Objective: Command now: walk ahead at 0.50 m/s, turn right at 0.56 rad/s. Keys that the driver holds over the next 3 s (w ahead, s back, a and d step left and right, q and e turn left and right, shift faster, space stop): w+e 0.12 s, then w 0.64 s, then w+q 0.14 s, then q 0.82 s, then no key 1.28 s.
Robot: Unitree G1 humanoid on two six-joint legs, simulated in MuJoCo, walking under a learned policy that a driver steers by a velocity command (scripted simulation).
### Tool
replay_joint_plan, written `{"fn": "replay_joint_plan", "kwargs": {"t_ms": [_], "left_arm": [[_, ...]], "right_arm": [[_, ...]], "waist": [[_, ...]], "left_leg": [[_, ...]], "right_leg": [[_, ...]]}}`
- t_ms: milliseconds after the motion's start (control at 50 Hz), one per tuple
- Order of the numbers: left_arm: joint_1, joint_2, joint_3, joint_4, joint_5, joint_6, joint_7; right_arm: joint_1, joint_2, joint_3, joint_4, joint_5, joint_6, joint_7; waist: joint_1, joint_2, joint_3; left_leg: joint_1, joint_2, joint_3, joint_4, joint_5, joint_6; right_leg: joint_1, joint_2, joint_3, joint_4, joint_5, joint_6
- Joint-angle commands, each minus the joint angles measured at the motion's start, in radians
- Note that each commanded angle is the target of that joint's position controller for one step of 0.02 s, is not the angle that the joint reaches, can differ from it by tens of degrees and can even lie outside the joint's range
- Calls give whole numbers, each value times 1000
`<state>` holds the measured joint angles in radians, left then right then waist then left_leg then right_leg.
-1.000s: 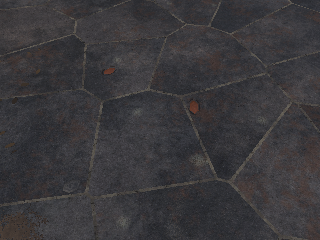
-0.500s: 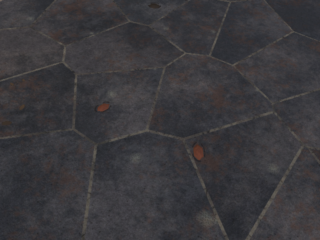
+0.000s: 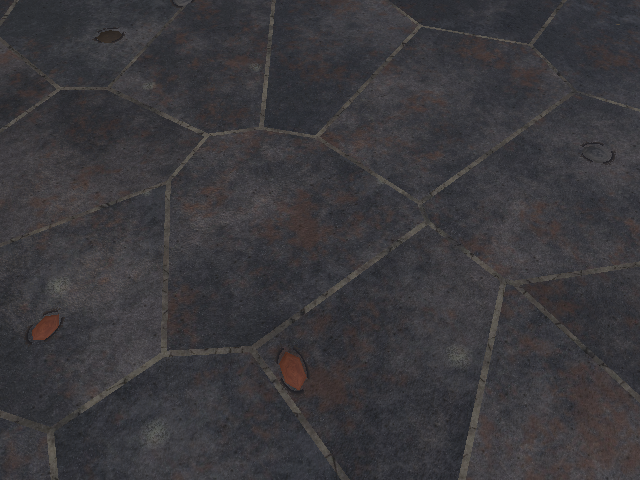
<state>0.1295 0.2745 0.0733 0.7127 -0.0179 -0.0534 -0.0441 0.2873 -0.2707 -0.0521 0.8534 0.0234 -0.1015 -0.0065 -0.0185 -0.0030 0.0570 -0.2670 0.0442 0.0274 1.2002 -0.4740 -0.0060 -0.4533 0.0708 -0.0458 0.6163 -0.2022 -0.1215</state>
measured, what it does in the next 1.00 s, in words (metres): walks ahead: left foot, then right foot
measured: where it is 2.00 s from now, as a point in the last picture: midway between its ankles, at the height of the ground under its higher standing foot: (354, 371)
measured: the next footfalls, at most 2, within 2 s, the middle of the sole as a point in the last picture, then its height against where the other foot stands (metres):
left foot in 0.40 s outside the picture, level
right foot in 0.92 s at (411, 377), level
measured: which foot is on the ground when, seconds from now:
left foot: up 0.00-0.38, down 0.40-0.94, up 0.96-1.00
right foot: down 0.00-0.42, up 0.44-0.90, down 0.92-1.00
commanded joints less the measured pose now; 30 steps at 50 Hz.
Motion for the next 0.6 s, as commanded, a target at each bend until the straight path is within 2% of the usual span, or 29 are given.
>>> {"fn": "replay_joint_plan", "kwargs": {"t_ms": [20, 40, 60, 100, 140, 180, 220, 260, 320, 360, 380, 400, 420, 440, 460, 480, 500, 520, 540, 560, 600], "left_arm": [[118, 115, 35, -41, -2, -17, 11], [81, 92, 26, -59, 8, -17, 15], [73, 96, 26, -66, 10, -19, 18], [90, 121, 33, -62, 5, -24, 28], [120, 144, 38, -53, 4, -23, 41], [151, 136, 35, -39, 0, -19, 49], [197, 131, 31, -20, -2, -17, 51], [233, 140, 30, -2, -3, -17, 48], [262, 144, 30, 17, -2, -13, 50], [251, 155, 33, 21, 1, -5, 54], [228, 153, 32, 17, 1, -1, 55], [213, 131, 22, 8, 7, -1, 53], [207, 92, 4, -17, 23, -1, 54], [372, 15, -17, -11, -3, -18, 50], [336, 98, -8, 4, -14, -26, 48], [211, 145, 5, -22, -20, -30, 44], [143, 132, 0, -41, -8, -32, 46], [110, 121, 3, -50, 9, -34, 45], [126, 108, 6, -49, 12, -31, 44], [148, 91, 4, -43, 9, -26, 43], [154, 63, -3, -41, 10, -17, 44]], "right_arm": [[-86, -132, -25, -130, -11, -61, -2], [-60, -140, -34, -128, -23, -46, -3], [-47, -134, -37, -133, -28, -32, -2], [-60, -104, -31, -149, -39, -13, -4], [-129, -81, -22, -176, -43, -6, -6], [-197, -57, -10, -187, -41, -8, 0], [-266, -44, -1, -199, -33, -16, 13], [-315, -60, -3, -216, -21, -21, 23], [-351, -94, -13, -241, -20, -33, 36], [-310, -111, -20, -239, -19, -39, 38], [-236, -126, -30, -221, -21, -41, 36], [-111, -159, -47, -190, -29, -44, 31], [64, -214, -59, -171, -40, -43, 25], [149, -274, -79, -127, -38, -32, 34], [156, -176, -55, -125, -10, -28, 38], [88, -129, -41, -137, -8, -22, 33], [20, -120, -33, -150, -20, -13, 31], [-15, -102, -25, -151, -27, -11, 33], [-30, -90, -19, -151, -35, -13, 34], [-33, -84, -17, -147, -33, -16, 35], [-19, -102, -21, -132, -23, -20, 34]], "waist": [[48, 16, -148], [13, 5, -129], [-5, -2, -120], [-13, -6, -101], [4, -23, -77], [40, -51, -72], [81, -72, -71], [105, -84, -56], [108, -89, -40], [77, -113, -43], [32, -116, -74], [-27, -96, -165], [-96, 3, -317], [-36, 326, -425], [-70, 234, -371], [-81, 134, -219], [-54, 48, -144], [-32, 28, -85], [-2, 56, -81], [12, 81, -85], [22, 91, -83]], "left_leg": [[-480, 61, -116, 50, 120, 23], [-408, 81, -122, 3, 150, 13], [-369, 84, -117, -36, 166, -1], [-352, 77, -92, -124, 207, -32], [-363, 60, -71, -260, 317, -55], [-324, 37, -58, -435, 473, -53], [-272, 9, -44, -564, 595, -45], [-272, 1, -52, -620, 617, -30], [-317, -6, -65, -686, 515, 13], [-274, -18, -53, -709, 427, 46], [-172, -43, -26, -746, 422, 70], [23, -24, -37, -741, 466, 107], [302, 141, -223, -715, 495, 179], [636, 346, -679, -799, 297, 351], [625, 345, -791, -884, 62, 326], [495, 307, -639, -903, 51, 276], [357, 266, -525, -922, 150, 250], [253, 229, -454, -950, 258, 247], [192, 199, -397, -971, 335, 238], [162, 176, -356, -991, 382, 238], [129, 167, -288, -1018, 473, 252]], "right_leg": [[482, -290, 487, -332, 169, -204], [386, -259, 432, -357, 231, -194], [328, -244, 414, -377, 262, -193], [249, -223, 355, -393, 353, -197], [210, -193, 297, -399, 379, -177], [200, -152, 239, -384, 349, -132], [205, -148, 233, -377, 266, -107], [250, -185, 273, -365, 206, -105], [381, -248, 345, -300, 220, -96], [432, -270, 368, -255, 319, -78], [434, -245, 348, -184, 462, -60], [396, -189, 303, -32, 558, -33], [237, -118, 239, 254, 355, 4], [-156, 41, 166, 601, -272, 82], [-298, -7, 243, 705, -360, 80], [-348, -57, 219, 718, -270, 76], [-319, -105, 172, 673, -186, 77], [-296, -133, 157, 608, -139, 82], [-239, -160, 154, 562, -106, 84], [-204, -167, 142, 527, -95, 91], [-196, -175, 117, 458, -78, 107]]}}
Over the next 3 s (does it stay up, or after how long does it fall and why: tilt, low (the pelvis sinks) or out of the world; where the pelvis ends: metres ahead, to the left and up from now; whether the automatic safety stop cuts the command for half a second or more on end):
stays up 0.65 -0.04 0.02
